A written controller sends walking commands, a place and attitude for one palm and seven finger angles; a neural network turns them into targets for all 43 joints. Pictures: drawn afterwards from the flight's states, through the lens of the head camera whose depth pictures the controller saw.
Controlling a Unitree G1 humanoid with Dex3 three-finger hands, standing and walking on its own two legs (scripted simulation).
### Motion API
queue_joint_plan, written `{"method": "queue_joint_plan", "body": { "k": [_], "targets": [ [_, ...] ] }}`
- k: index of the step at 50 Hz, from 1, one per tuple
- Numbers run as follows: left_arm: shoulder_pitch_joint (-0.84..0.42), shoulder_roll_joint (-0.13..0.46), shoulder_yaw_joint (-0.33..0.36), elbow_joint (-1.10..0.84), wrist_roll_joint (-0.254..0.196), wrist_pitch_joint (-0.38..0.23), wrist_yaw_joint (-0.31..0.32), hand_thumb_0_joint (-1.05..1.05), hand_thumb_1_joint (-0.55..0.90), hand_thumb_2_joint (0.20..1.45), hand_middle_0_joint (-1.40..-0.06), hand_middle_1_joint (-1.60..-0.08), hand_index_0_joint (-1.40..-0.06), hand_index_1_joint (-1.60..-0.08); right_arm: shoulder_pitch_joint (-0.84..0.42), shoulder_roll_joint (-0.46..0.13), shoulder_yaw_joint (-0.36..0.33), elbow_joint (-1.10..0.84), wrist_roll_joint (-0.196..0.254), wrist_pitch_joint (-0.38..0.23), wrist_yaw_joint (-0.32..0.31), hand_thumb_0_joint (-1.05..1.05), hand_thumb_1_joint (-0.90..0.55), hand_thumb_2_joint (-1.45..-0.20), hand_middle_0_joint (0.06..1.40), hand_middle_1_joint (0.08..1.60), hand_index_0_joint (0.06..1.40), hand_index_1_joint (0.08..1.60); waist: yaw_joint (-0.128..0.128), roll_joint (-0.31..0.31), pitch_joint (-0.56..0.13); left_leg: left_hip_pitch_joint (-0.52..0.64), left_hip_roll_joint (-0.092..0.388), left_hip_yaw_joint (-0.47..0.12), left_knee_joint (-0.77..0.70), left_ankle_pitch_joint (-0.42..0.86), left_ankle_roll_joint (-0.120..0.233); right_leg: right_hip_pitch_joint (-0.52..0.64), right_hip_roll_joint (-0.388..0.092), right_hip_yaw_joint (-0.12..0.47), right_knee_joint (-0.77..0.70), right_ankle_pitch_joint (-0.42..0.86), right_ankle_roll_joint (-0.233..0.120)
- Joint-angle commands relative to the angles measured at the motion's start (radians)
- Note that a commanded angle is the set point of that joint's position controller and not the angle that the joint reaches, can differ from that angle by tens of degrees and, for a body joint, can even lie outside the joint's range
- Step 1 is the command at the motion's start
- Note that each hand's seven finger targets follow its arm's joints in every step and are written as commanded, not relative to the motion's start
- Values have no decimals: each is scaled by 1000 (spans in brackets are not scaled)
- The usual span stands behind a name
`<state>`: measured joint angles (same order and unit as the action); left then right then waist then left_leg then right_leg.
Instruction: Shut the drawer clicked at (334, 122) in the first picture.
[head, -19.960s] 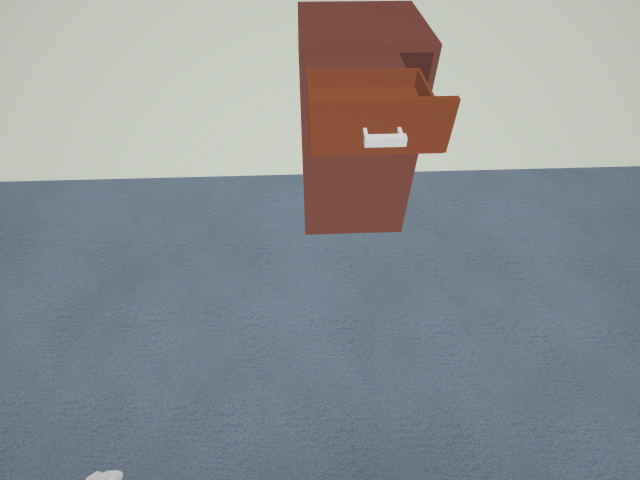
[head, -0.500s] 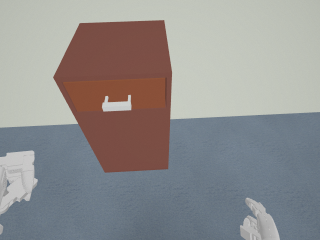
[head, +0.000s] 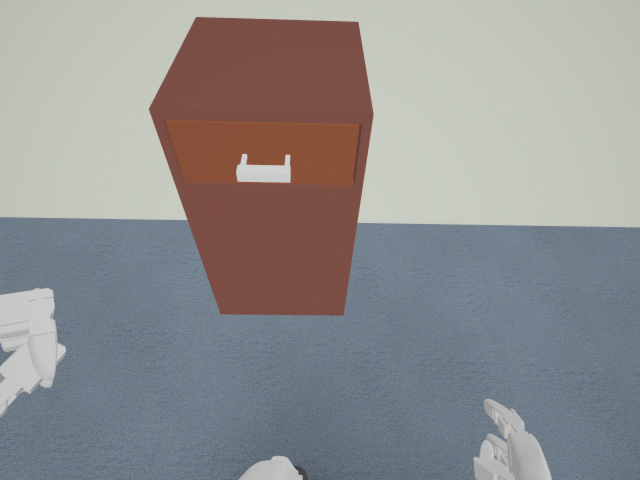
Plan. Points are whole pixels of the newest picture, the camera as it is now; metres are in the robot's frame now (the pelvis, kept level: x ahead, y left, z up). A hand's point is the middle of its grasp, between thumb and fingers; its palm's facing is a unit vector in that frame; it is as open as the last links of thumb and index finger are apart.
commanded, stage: step back with the hand held close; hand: left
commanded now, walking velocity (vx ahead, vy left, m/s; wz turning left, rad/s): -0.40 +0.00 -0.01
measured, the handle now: (265, 166) +0.70 +0.17 -0.06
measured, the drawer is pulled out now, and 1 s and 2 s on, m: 0.00 0.00 0.00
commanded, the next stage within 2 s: stop stepping back and stand still in 0.40 s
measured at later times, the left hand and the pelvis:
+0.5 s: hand out of the picture +0.12 +0.25 +0.18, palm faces +0.25 -0.88 -0.40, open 3.2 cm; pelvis -0.10 +0.03 -0.01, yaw -5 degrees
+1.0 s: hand out of the picture +0.00 +0.30 +0.19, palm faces +0.26 -0.88 -0.41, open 3.3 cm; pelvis -0.21 +0.08 +0.02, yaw -5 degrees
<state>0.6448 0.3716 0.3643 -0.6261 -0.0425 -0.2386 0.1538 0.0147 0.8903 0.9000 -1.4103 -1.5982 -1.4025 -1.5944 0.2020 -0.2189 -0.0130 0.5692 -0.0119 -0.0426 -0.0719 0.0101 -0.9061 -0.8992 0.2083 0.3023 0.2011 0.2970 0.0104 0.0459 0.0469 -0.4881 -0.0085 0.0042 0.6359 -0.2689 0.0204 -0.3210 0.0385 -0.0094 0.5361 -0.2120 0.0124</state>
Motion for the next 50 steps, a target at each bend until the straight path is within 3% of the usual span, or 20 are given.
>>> {"method": "queue_joint_plan", "body": {
  "k": [1,5,8,15,18,20,22,23,25,27,29,30,31,32,34,38,40,42,44,50],
  "targets": [
    [-99,181,106,-186,-9,-55,31,0,900,900,-1400,-1600,-1400,-1600,-79,-118,-54,-131,9,-39,-11,0,-900,-900,200,300,200,300,-44,-113,-71,264,11,-56,-34,-47,-12,-236,-146,137,-219,-176,-69],
    [-82,206,170,-231,20,-72,19,0,900,900,-1400,-1600,-1400,-1600,-119,-144,-52,-163,-7,-70,-20,0,-900,-900,200,300,200,300,-15,277,-121,-268,340,-491,-631,-627,129,232,108,35,514,-197,10],
    [-34,216,187,-215,1,-68,20,0,900,900,-1400,-1600,-1400,-1600,-109,-116,-66,-148,-16,-86,9,0,-900,-900,200,300,200,300,2,98,-179,-90,296,-332,-495,-362,113,105,77,46,583,-257,-11],
    [-8,205,133,-240,-50,-86,-3,0,900,900,-1400,-1600,-1400,-1600,-41,-94,-44,-60,-32,-92,38,0,-900,-900,200,300,200,300,-10,180,-246,274,185,-132,-434,-16,-90,129,33,-34,-220,-291,-76],
    [-111,278,181,-246,-44,-115,9,0,900,900,-1400,-1600,-1400,-1600,-56,-69,-25,-43,-22,-69,25,0,-900,-900,200,300,200,300,-32,-109,-188,417,54,-3,107,36,-63,-198,-303,195,-380,58,-158],
    [-141,204,99,-165,-28,-90,-13,0,900,900,-1400,-1600,-1400,-1600,-73,-105,-42,-54,0,-84,7,0,-900,-900,200,300,200,300,-55,-246,-137,386,16,-2,30,137,-35,-152,-196,38,-194,293,-91],
    [-144,232,131,-196,-41,-59,-31,0,900,900,-1400,-1600,-1400,-1600,-128,-131,-38,-94,4,-82,-9,0,-900,-900,200,300,200,300,-37,39,-122,439,124,-170,-257,456,25,-150,14,-43,51,40,16],
    [-157,223,123,-199,-54,-67,-36,0,900,900,-1400,-1600,-1400,-1600,-137,-124,-30,-98,1,-90,2,0,-900,-900,200,300,200,300,-23,189,-165,373,230,-297,-440,324,55,-59,86,-5,224,-353,2],
    [-100,269,206,-201,-64,-74,-25,0,900,900,-1400,-1600,-1400,-1600,-133,-130,-43,-103,-31,-92,16,0,-900,-900,200,300,200,300,4,224,-230,115,302,-371,-659,-339,-32,132,116,-4,412,-464,-57],
    [15,275,234,-225,-64,-53,-21,0,900,900,-1400,-1600,-1400,-1600,-128,-110,-42,-126,-31,-71,31,0,-900,-900,200,300,200,300,27,235,-283,48,190,-167,-593,-287,-96,255,140,-83,308,-403,-78],
    [107,252,224,-245,-59,-29,-15,0,900,900,-1400,-1600,-1400,-1600,-113,-89,-37,-140,3,-47,40,0,-900,-900,200,300,200,300,25,77,-239,21,13,66,-150,-201,-105,172,-7,18,-127,-408,-116],
    [121,257,213,-286,-49,-13,-17,0,900,900,-1400,-1600,-1400,-1600,-97,-87,-49,-139,16,-29,41,0,-900,-900,200,300,200,300,-1,-224,-153,164,-89,71,360,-148,-117,-260,-270,310,-413,-550,-155],
    [61,280,228,-366,-38,-3,-17,0,900,900,-1400,-1600,-1400,-1600,-109,-110,-59,-121,-6,-2,45,0,-900,-900,200,300,200,300,-14,-244,-87,70,-88,10,729,-92,-95,-460,-413,388,-427,-520,-212],
    [-37,274,242,-325,-39,27,-17,0,900,900,-1400,-1600,-1400,-1600,-119,-76,-48,-123,16,5,48,0,-900,-900,200,300,200,300,-36,-283,-70,-11,-32,-78,834,-106,-72,-517,-413,446,-453,-733,-241],
    [-68,180,166,-149,-12,32,3,0,900,900,-1400,-1600,-1400,-1600,-91,-74,-37,-115,8,-5,4,0,-900,-900,200,300,200,300,-66,-161,24,38,81,-61,551,-115,-43,-413,-285,237,-362,-600,-155],
    [-246,141,74,-125,27,-19,26,0,900,900,-1400,-1600,-1400,-1600,-51,-110,-18,-52,0,-101,-23,0,-900,-900,200,300,200,300,-50,22,3,219,53,27,-243,-107,12,-96,-181,42,-61,-309,-91],
    [-314,148,53,-233,37,-45,29,0,900,900,-1400,-1600,-1400,-1600,-22,-136,-31,-90,4,-131,-21,0,-900,-900,200,300,200,300,-34,321,-13,292,305,-423,-416,-172,129,-232,-27,-53,314,-313,-5],
    [-230,220,124,-261,23,-43,13,0,900,900,-1400,-1600,-1400,-1600,-42,-91,-31,-75,-7,-153,8,0,-900,-900,200,300,200,300,-44,219,-51,215,346,-588,-518,-407,132,-250,-30,57,547,-275,-12],
    [-63,172,108,-300,20,-33,12,0,900,900,-1400,-1600,-1400,-1600,-71,-92,-35,-97,3,-154,35,0,-900,-900,200,300,200,300,-21,70,-59,214,311,-437,-479,-343,133,-236,-56,49,528,-172,-14],
    [70,155,119,-200,3,6,30,0,900,900,-1400,-1600,-1400,-1600,-69,-92,-26,-106,-11,-93,20,0,-900,-900,200,300,200,300,-19,222,-73,19,229,-168,-534,-394,45,135,22,-135,153,-257,-47]
  ]
}}
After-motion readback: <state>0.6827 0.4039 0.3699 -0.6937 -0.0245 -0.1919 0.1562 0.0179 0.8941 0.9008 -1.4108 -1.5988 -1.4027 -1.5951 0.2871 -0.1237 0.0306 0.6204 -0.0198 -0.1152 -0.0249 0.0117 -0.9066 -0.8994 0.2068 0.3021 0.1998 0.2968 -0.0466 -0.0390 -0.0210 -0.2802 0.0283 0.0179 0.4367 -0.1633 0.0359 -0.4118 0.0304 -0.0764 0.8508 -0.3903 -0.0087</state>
